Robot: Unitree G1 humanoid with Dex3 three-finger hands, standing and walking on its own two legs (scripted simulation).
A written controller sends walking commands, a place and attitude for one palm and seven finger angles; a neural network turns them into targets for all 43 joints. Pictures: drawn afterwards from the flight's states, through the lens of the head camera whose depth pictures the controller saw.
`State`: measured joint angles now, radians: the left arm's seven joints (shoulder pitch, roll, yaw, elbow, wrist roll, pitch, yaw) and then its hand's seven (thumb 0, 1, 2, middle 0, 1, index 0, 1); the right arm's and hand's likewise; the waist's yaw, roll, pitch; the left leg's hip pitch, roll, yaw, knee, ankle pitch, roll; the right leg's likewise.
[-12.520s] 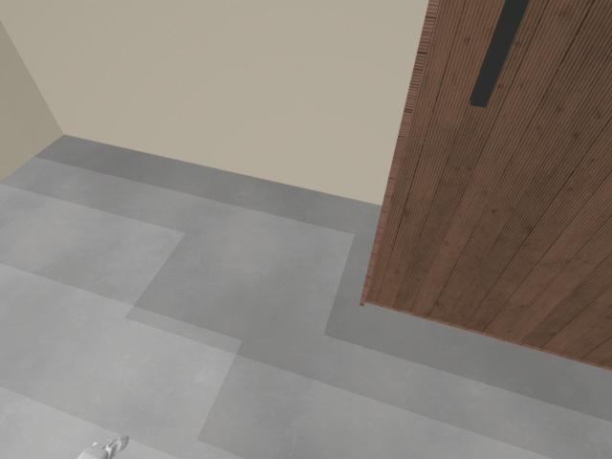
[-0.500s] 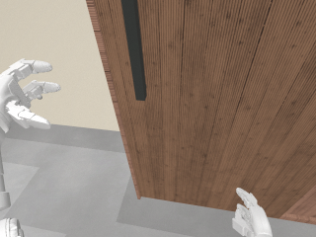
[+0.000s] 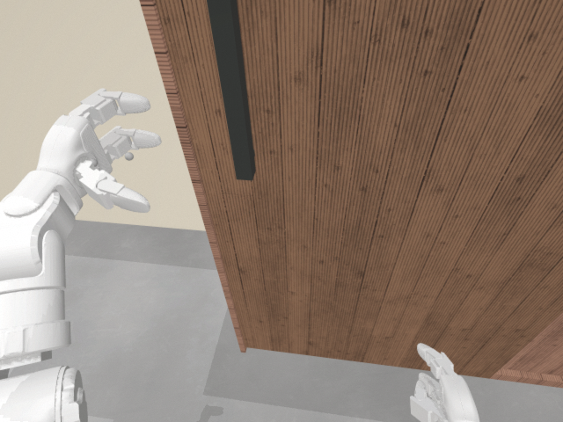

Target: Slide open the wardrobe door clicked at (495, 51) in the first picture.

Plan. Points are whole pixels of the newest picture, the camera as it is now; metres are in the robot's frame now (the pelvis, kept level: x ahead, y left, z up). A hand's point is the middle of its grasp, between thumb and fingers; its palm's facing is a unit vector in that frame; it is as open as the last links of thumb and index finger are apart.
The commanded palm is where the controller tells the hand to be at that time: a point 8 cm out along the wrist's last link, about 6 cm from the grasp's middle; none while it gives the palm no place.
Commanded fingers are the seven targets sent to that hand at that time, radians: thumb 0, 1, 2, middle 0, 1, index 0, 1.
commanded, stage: move the hooked fingers beside the handle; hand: left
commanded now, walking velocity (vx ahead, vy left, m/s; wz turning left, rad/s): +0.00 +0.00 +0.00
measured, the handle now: (238, 87) +0.49 +0.12 +0.26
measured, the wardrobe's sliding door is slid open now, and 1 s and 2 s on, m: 0.00 0.00 0.00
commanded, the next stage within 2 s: none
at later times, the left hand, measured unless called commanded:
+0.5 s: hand (160, 135) +0.38 +0.20 +0.25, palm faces +0.00 -1.00 -0.05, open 14.0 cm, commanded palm +0.36 +0.25 +0.24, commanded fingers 0.00 -0.50 0.30 -0.30 -1.20 -0.30 -1.20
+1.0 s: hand (189, 118) +0.43 +0.18 +0.24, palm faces -0.01 -1.00 -0.03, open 14.0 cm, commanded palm +0.40 +0.23 +0.24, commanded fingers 0.00 -0.50 0.30 -0.30 -1.20 -0.30 -1.20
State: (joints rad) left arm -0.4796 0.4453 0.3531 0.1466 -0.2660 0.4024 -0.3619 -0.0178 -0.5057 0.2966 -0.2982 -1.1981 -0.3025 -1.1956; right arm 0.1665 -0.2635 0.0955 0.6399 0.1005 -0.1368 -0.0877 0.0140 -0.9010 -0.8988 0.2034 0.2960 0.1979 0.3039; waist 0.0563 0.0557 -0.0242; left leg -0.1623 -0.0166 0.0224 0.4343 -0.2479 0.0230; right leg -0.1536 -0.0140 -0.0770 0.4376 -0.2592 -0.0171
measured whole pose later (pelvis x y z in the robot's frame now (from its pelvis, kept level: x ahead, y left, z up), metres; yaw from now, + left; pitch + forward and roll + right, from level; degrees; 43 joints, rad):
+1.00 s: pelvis +0.01 -0.01 +0.00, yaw -2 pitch +1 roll +0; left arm -0.78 0.44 0.31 0.59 -0.18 0.27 -0.24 -0.02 -0.50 0.30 -0.30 -1.20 -0.30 -1.20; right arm 0.25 -0.27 0.06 0.66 0.10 -0.08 -0.10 0.01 -0.90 -0.90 0.20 0.30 0.20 0.30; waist -0.01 0.05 -0.03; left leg -0.18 0.01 0.04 0.40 -0.24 0.01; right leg -0.19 0.01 -0.05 0.41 -0.24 -0.03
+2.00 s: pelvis +0.00 +0.00 +0.00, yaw -2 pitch +1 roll +0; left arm -0.70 0.41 0.29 0.51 -0.19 0.27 -0.24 -0.02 -0.50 0.30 -0.29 -1.20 -0.30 -1.19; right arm 0.28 -0.29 0.04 0.66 0.09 -0.06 -0.10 0.01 -0.90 -0.90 0.20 0.30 0.20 0.30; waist 0.00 0.05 -0.03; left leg -0.17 0.00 0.05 0.39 -0.23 0.02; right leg -0.17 0.01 -0.05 0.38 -0.22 -0.02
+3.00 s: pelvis +0.00 +0.00 +0.00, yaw -1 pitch +0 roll +0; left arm -0.71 0.39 0.28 0.51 -0.18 0.30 -0.20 -0.02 -0.50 0.30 -0.30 -1.20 -0.30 -1.20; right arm 0.23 -0.26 0.06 0.64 0.09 -0.04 -0.10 0.01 -0.90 -0.90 0.20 0.30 0.20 0.30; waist 0.00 0.05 -0.04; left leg -0.18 0.00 0.04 0.40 -0.23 0.02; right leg -0.17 0.01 -0.05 0.39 -0.23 -0.02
